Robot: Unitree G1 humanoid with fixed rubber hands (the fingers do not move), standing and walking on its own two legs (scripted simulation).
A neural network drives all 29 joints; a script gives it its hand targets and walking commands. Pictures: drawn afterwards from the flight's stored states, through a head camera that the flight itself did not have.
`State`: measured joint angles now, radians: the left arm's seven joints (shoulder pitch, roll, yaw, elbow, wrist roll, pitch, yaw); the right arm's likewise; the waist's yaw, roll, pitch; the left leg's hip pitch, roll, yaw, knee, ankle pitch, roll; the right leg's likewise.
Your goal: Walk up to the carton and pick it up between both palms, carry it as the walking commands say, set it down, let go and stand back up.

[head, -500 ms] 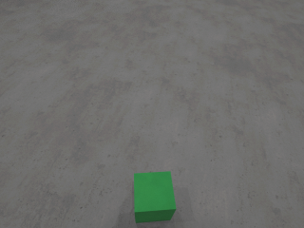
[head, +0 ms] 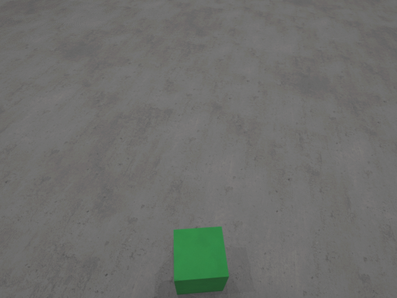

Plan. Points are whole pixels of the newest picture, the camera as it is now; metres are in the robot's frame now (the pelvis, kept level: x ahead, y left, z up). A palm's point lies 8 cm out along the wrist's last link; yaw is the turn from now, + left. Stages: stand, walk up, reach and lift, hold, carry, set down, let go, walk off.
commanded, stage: walk up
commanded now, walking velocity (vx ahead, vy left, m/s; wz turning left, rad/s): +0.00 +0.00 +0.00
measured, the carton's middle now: (198, 261) +0.40 -0.01 -0.66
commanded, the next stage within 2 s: stand in 0.08 s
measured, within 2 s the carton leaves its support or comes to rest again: neither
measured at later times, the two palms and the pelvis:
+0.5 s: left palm out of the picture +0.15 +0.23 -0.13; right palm out of the picture +0.16 -0.24 -0.13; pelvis -0.02 -0.01 -0.03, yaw +1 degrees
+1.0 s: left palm out of the picture +0.16 +0.21 -0.18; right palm out of the picture +0.17 -0.21 -0.17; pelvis -0.06 +0.00 -0.07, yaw +0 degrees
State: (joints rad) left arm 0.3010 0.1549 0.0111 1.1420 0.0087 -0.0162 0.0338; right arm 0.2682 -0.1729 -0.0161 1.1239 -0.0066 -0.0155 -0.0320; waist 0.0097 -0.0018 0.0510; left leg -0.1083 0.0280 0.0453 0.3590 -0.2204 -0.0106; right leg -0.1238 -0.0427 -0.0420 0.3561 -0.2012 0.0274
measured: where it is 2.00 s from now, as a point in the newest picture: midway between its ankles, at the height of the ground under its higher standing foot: outside the picture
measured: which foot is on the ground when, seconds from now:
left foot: down 0.00-1.00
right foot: down 0.00-1.00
